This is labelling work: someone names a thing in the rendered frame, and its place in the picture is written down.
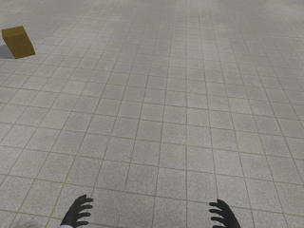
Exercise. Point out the right robot hand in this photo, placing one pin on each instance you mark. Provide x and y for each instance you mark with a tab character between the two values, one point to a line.
228	217

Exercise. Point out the left robot hand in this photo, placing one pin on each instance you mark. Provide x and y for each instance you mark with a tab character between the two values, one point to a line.
72	215

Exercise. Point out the carton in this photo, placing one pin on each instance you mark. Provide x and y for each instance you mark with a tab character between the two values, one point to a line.
18	42

